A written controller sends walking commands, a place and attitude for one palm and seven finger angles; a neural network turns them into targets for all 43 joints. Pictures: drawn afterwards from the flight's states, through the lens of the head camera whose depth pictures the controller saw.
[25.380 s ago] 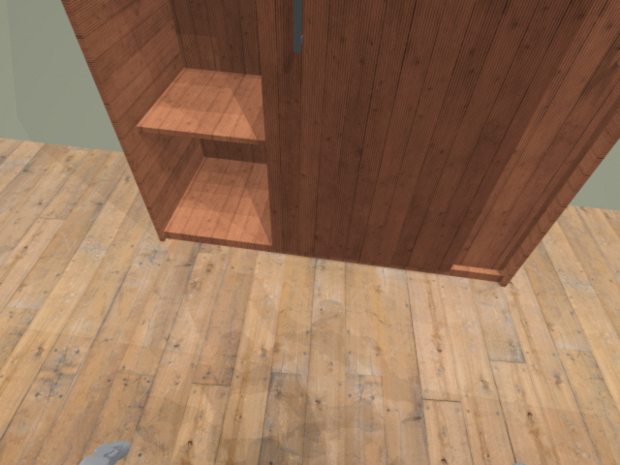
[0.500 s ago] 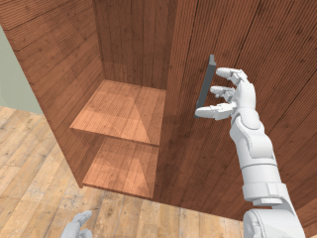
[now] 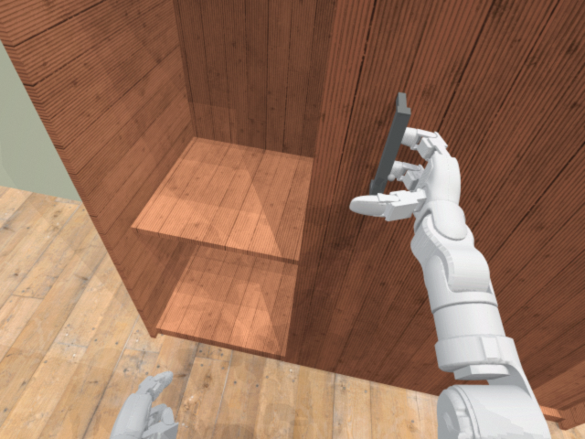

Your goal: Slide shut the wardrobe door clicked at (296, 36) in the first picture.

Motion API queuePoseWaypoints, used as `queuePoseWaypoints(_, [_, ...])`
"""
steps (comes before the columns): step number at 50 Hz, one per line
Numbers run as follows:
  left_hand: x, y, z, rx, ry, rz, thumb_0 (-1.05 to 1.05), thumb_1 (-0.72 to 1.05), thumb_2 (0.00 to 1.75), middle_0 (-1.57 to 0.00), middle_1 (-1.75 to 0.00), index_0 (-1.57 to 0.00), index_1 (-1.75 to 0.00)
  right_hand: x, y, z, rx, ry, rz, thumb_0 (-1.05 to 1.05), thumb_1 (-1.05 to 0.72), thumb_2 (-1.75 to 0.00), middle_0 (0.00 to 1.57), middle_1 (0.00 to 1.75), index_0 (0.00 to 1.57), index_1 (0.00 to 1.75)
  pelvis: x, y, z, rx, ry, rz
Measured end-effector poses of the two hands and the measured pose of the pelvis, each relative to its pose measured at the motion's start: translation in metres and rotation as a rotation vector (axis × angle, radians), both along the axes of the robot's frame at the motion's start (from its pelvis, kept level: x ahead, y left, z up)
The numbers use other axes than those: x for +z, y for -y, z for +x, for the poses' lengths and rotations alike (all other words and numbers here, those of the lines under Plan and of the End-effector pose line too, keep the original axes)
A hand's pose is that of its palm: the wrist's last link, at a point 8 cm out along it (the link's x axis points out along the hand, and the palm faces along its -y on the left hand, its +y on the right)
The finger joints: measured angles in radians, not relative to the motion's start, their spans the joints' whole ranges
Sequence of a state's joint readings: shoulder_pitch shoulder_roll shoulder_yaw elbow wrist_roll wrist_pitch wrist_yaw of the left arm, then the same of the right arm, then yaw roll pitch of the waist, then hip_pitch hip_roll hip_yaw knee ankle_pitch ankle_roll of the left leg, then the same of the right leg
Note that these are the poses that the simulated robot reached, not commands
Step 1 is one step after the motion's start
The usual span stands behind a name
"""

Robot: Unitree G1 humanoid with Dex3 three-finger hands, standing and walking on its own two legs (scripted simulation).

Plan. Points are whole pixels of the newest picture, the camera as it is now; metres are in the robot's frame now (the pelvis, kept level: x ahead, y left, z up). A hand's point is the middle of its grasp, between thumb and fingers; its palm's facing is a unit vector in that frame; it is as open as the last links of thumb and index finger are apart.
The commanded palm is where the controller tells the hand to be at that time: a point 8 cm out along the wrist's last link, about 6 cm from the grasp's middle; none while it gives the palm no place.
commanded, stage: feel for the door with the fingertips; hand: right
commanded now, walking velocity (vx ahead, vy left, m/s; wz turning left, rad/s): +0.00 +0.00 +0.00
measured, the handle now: (385, 157) +0.46 -0.09 +0.18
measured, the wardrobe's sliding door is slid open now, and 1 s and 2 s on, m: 0.47 0.47 0.47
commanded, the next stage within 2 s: slide the fingers in behind the handle in 0.10 s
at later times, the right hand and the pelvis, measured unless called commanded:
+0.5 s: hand (393, 174) +0.41 -0.09 +0.19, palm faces +0.12 +0.99 +0.03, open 13.9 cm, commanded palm +0.38 -0.14 +0.18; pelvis +0.00 +0.00 +0.00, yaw +1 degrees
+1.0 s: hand (385, 175) +0.41 -0.08 +0.19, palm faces +0.11 +0.99 +0.05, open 14.0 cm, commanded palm +0.38 -0.13 +0.18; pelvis +0.00 -0.01 +0.00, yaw +1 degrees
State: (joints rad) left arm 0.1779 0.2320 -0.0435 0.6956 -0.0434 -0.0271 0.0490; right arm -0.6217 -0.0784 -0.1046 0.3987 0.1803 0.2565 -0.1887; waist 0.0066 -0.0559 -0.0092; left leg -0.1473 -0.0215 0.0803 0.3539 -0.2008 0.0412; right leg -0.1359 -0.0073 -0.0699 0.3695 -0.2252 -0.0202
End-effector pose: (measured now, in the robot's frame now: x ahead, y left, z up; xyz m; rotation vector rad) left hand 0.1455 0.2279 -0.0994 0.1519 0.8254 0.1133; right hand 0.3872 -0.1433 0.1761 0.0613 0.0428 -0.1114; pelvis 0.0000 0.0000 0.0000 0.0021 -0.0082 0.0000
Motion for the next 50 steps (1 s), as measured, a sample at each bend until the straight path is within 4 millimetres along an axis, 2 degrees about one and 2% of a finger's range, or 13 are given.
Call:
queuePoseWaypoints(6, [-0.003,-0.006,-0.014,0.022,-0.026,-0.004,0.01,0.90,0.90,-0.20,-0.30,-0.20,-0.30,0.004,0.002,0.002,-0.033,0.074,-0.049,-0.01,0.50,-0.30,0.32,1.22,0.30,1.20,0.000,-0.002,0.002,0.014,-0.004,-0.002])
queuePoseWaypoints(16, [-0.010,-0.010,-0.029,0.041,-0.069,0.004,0.01,0.90,0.90,-0.20,-0.30,-0.20,-0.30,0.007,0.005,0.004,-0.021,0.045,-0.040,-0.01,0.50,-0.30,0.34,1.23,0.33,1.23,0.000,-0.001,0.000,0.005,0.004,0.001])
queuePoseWaypoints(23, [-0.006,-0.008,-0.027,0.041,-0.040,-0.003,0.01,0.90,0.90,-0.20,-0.30,-0.20,-0.30,0.009,0.001,-0.001,-0.015,0.069,-0.034,-0.01,0.50,-0.30,0.32,1.21,0.31,1.21,0.000,0.000,-0.002,0.012,0.003,0.000])
queuePoseWaypoints(34, [0.000,0.000,-0.012,0.020,0.007,-0.012,0.01,0.90,0.90,-0.20,-0.30,-0.20,-0.30,0.007,-0.006,-0.013,-0.006,0.069,-0.029,-0.01,0.50,-0.30,0.30,1.21,0.30,1.20,0.000,0.002,-0.003,0.011,0.015,0.001])
queuePoseWaypoints(42, [0.002,0.005,-0.006,0.005,0.013,-0.009,0.01,0.90,0.90,-0.20,-0.30,-0.20,-0.30,0.010,-0.007,-0.010,-0.013,0.064,-0.047,-0.01,0.50,-0.30,0.30,1.20,0.30,1.20,0.000,0.004,-0.005,0.006,0.014,0.002])
queuePoseWaypoints(50, [-0.001,0.006,-0.012,0.014,-0.019,-0.008,0.01,0.90,0.90,-0.20,-0.30,-0.20,-0.30,0.007,-0.010,-0.004,-0.001,0.048,-0.018,-0.01,0.50,-0.30,0.30,1.20,0.30,1.20,0.000,0.005,-0.002,0.010,0.005,0.002])
